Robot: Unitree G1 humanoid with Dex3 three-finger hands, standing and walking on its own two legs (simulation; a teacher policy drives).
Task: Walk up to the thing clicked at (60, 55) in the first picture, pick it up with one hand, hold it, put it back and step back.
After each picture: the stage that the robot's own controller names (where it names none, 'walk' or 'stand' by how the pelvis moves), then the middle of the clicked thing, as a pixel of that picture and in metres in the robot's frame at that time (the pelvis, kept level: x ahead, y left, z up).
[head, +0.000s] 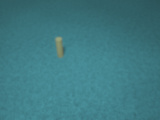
stand; (59, 47) +1.29 +0.26 -0.66
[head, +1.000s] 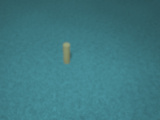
walk; (66, 53) +1.18 +0.15 -0.63
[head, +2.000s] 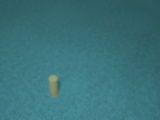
walk; (53, 87) +0.75 +0.18 -0.64
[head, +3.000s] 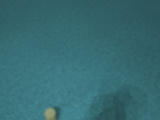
stand; (51, 119) +0.46 +0.19 -0.64
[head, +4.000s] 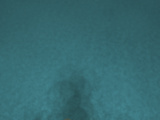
walk; out of the picture +0.39 +0.07 -0.64
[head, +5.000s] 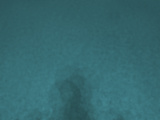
stand; out of the picture +0.33 +0.08 -0.62
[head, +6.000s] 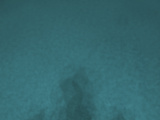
walk; out of the picture +0.33 +0.04 -0.65
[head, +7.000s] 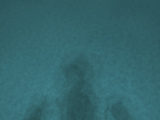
stand; out of the picture +0.27 +0.09 -0.65
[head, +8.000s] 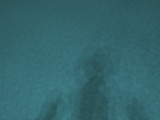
stand; out of the picture +0.24 +0.11 -0.65
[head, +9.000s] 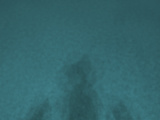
stand; out of the picture +0.23 +0.08 -0.63
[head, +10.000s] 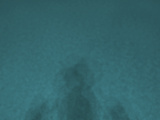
stand; out of the picture +0.24 +0.08 -0.66
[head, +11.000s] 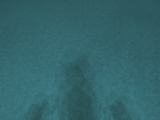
stand; out of the picture +0.22 +0.08 -0.66
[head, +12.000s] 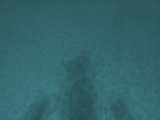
stand; out of the picture +0.21 +0.08 -0.66
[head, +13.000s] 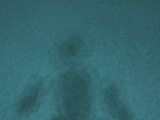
go down; out of the picture +0.24 +0.08 -0.62
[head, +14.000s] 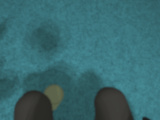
go down; (52, 99) +0.31 +0.10 -0.26
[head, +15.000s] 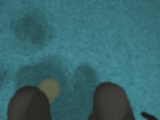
close in; (47, 94) +0.31 +0.11 -0.24
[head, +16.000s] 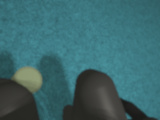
close in; (16, 90) +0.31 +0.13 -0.16
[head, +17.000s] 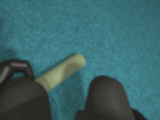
lift; (60, 72) +0.41 +0.01 -0.27
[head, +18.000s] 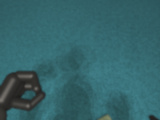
lift; out of the picture +0.34 -0.08 -0.61
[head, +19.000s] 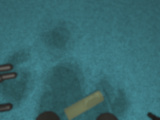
go down; (84, 104) +0.36 -0.06 -0.54
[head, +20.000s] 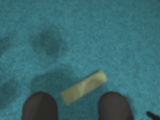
go down; (84, 87) +0.40 -0.04 -0.37
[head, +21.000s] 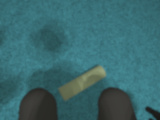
go down; (82, 82) +0.41 -0.03 -0.35
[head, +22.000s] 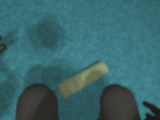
go down; (83, 79) +0.40 -0.03 -0.31
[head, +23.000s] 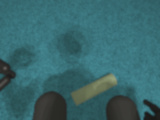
hold; (94, 88) +0.40 -0.04 -0.39
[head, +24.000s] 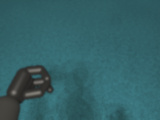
hold; out of the picture +0.31 -0.08 -0.69
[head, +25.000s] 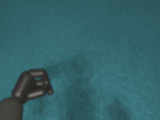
crouch; out of the picture +0.32 -0.07 -0.70
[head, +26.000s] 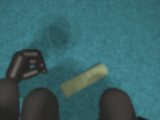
lower; (84, 79) +0.42 -0.04 -0.36
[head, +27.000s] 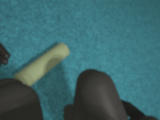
lower; (44, 64) +0.43 +0.01 -0.27
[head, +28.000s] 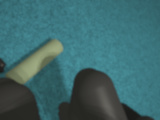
lower; (37, 61) +0.43 +0.03 -0.26
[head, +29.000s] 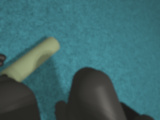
lower; (33, 59) +0.43 +0.03 -0.26
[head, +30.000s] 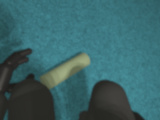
stand; (66, 70) +0.43 +0.01 -0.31
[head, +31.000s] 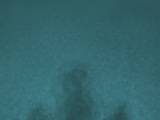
stand; out of the picture +0.33 -0.08 -0.67
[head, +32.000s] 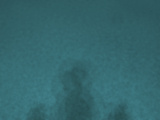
stand; out of the picture +0.32 -0.08 -0.68
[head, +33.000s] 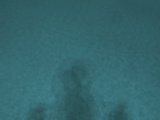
lower; out of the picture +0.32 -0.08 -0.68
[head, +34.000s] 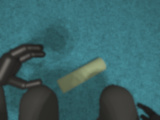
withdraw; (82, 74) +0.43 -0.02 -0.33
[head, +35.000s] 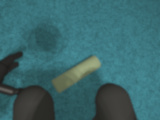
withdraw; (76, 73) +0.44 -0.01 -0.32
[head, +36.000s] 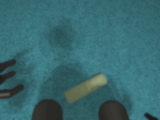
withdraw; (85, 88) +0.41 -0.04 -0.45
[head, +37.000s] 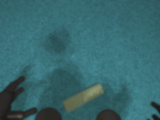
withdraw; (83, 97) +0.40 -0.05 -0.50
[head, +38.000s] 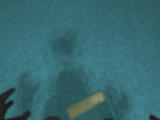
stand; (85, 104) +0.39 -0.05 -0.55
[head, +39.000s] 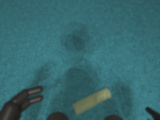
rise; (91, 100) +0.40 -0.05 -0.56
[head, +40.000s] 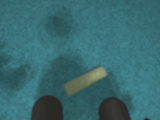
stand; (85, 80) +0.43 -0.04 -0.45
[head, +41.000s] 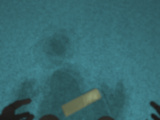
withdraw; (81, 102) +0.40 -0.05 -0.53
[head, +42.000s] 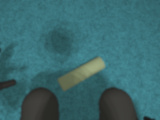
rise; (81, 73) +0.45 -0.01 -0.35
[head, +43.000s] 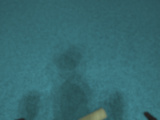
withdraw; out of the picture +0.38 -0.07 -0.62
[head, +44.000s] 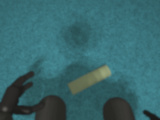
withdraw; (89, 79) +0.45 -0.02 -0.44
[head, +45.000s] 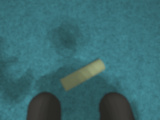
withdraw; (82, 74) +0.46 -0.01 -0.40
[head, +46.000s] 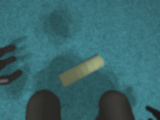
stand; (81, 70) +0.45 -0.02 -0.41
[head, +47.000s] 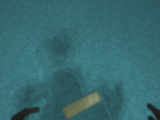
withdraw; (81, 104) +0.40 -0.05 -0.57
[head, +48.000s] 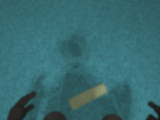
rise; (87, 96) +0.43 -0.04 -0.53
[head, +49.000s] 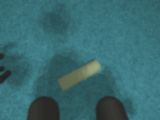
withdraw; (79, 74) +0.44 -0.02 -0.45
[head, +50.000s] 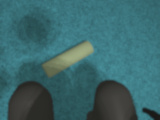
lower; (68, 58) +0.48 +0.02 -0.31
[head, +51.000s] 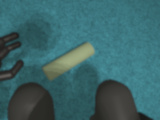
stand; (69, 60) +0.47 +0.03 -0.28
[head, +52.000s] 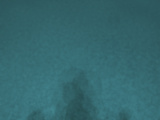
stand; out of the picture +0.39 -0.06 -0.67
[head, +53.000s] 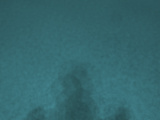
stand; out of the picture +0.38 -0.07 -0.68
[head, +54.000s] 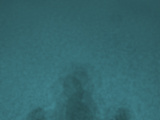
stand; out of the picture +0.38 -0.06 -0.68
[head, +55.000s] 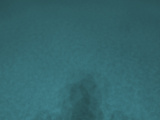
stand; out of the picture +0.41 -0.07 -0.74
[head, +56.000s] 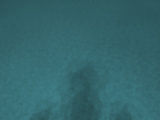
stand; out of the picture +0.39 -0.06 -0.75
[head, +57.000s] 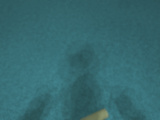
walk; (92, 119) +0.42 -0.07 -0.73
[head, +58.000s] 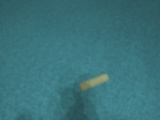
walk; (93, 82) +0.69 -0.10 -0.72
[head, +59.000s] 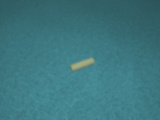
stand; (82, 64) +1.05 +0.00 -0.73
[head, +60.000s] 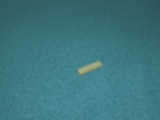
stand; (89, 68) +1.01 -0.04 -0.73
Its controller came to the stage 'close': yes
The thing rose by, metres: 0.00
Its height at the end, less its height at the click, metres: -0.09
